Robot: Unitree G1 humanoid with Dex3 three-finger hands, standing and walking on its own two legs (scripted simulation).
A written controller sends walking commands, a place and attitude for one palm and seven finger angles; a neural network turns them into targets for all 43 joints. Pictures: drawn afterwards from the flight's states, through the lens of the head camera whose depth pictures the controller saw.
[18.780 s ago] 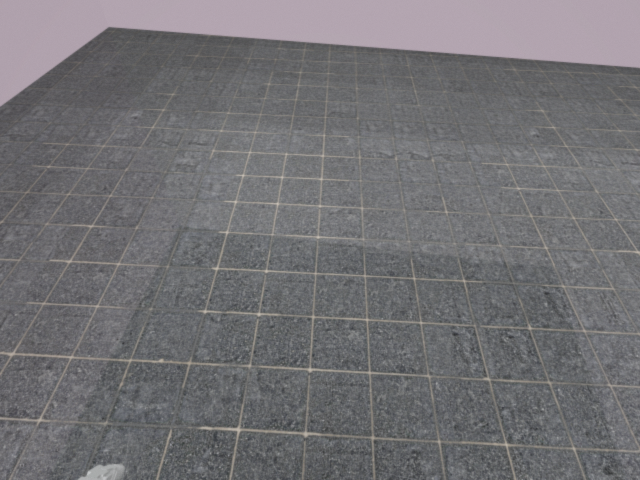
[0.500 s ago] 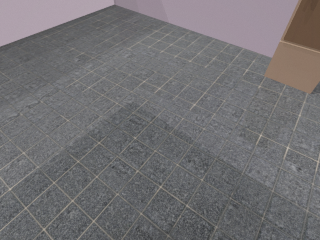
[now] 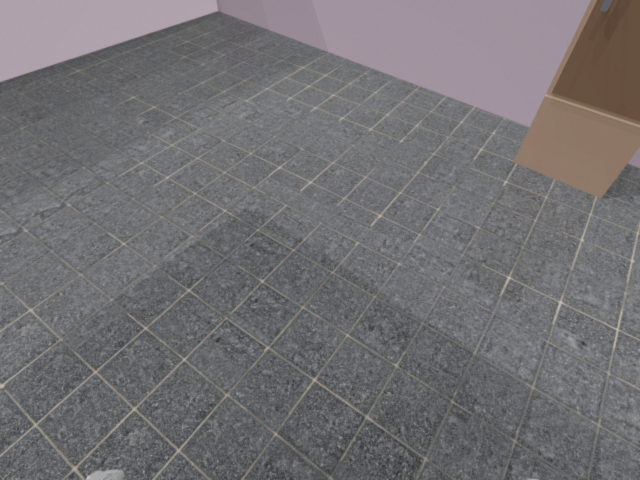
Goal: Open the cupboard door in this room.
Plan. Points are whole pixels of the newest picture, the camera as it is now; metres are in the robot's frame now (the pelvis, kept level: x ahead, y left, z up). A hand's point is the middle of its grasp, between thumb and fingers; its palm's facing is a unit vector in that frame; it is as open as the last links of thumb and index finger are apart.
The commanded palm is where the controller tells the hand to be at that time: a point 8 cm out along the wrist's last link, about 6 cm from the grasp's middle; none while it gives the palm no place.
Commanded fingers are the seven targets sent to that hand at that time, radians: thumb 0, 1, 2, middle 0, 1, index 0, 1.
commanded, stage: turn or walk to find it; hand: left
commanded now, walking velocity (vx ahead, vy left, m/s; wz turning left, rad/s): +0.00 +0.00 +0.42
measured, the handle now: out of the picture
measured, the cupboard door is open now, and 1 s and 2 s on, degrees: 0 0 0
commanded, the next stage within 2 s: stand and wait in 0.04 s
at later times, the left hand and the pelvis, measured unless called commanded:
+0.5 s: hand out of the picture +0.03 +0.27 -0.17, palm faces +0.01 -0.95 -0.32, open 7.4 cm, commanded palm none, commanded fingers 0.00 0.90 0.90 -0.20 -0.30 -0.20 -0.30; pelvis -0.01 +0.02 +0.00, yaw +2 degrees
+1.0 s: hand out of the picture -0.02 +0.24 -0.20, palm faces +0.21 -0.95 -0.23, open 7.4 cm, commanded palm none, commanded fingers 0.00 0.90 0.90 -0.20 -0.30 -0.20 -0.30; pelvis -0.02 +0.03 -0.02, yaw +13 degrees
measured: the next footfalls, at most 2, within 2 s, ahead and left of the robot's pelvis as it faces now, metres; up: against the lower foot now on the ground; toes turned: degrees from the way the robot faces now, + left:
right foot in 1.28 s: +0.05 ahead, -0.12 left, +0.00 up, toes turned +19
left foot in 1.80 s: -0.14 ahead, +0.05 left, +0.00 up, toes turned +40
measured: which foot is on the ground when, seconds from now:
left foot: down 0.00-1.00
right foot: down 0.00-0.90, up 0.92-1.00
